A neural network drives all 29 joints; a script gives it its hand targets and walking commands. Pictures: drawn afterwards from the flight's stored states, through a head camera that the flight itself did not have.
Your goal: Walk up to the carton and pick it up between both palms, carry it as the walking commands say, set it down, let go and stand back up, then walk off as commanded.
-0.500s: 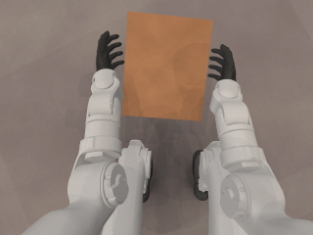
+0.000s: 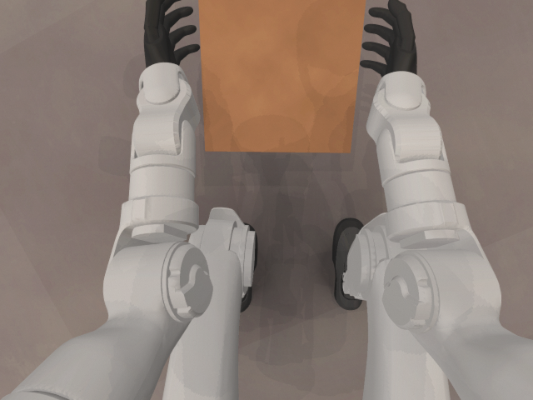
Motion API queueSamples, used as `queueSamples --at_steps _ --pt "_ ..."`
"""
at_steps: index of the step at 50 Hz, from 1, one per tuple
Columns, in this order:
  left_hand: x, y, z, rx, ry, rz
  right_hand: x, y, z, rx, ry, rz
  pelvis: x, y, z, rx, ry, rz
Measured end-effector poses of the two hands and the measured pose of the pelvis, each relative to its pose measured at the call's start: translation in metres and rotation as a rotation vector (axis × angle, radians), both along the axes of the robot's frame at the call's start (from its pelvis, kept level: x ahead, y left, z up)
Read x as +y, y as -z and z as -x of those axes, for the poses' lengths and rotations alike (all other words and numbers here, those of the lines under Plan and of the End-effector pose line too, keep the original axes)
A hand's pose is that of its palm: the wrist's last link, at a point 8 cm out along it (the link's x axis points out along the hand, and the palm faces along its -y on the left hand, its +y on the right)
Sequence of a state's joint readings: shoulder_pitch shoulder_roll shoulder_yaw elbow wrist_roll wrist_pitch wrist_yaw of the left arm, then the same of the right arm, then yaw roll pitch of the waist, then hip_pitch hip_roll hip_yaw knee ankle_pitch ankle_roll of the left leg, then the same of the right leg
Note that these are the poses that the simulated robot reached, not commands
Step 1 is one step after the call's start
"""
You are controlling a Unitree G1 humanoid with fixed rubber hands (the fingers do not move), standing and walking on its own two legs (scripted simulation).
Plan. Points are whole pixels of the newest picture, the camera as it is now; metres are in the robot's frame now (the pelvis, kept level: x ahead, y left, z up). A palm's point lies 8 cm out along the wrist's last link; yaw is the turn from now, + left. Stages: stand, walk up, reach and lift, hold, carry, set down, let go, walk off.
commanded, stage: set down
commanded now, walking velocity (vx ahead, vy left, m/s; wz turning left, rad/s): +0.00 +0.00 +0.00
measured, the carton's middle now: (277, 61) +0.54 +0.04 -0.24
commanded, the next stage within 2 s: none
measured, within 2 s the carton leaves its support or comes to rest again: rests again in 1.46 s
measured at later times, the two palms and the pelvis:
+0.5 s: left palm (179, 69) +0.52 +0.18 -0.22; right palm (373, 60) +0.53 -0.10 -0.22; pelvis -0.01 +0.01 -0.04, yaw +0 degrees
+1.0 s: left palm (185, 64) +0.54 +0.18 -0.26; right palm (372, 51) +0.56 -0.11 -0.27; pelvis +0.00 +0.00 -0.08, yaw +1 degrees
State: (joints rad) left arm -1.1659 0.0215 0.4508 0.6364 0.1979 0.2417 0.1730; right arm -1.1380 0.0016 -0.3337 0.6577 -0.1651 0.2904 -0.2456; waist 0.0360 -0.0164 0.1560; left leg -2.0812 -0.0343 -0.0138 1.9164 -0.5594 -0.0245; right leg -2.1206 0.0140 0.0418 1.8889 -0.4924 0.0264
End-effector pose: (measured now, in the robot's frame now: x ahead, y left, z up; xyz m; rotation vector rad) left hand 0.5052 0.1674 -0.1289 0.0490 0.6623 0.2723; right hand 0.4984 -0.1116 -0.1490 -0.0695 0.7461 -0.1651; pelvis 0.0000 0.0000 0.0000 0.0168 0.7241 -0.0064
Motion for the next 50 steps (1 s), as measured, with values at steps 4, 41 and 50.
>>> queueSamples --at_steps 4,41,50 --pt "0.002 0.020 -0.004 -0.002 -0.006 0.013 0.001 0.019 -0.005 -0.005 -0.009 0.000 0.000 0.008 0.004 -0.029 -0.001 0.001" --pt "0.012 0.128 -0.034 0.093 0.084 0.033 -0.003 0.113 -0.056 0.069 -0.161 0.023 0.000 0.068 0.006 -0.120 -0.024 0.014" --pt "0.017 0.136 -0.034 0.111 0.073 0.023 0.002 0.118 -0.062 0.069 -0.189 0.002 0.001 0.076 0.003 -0.138 -0.023 0.016"
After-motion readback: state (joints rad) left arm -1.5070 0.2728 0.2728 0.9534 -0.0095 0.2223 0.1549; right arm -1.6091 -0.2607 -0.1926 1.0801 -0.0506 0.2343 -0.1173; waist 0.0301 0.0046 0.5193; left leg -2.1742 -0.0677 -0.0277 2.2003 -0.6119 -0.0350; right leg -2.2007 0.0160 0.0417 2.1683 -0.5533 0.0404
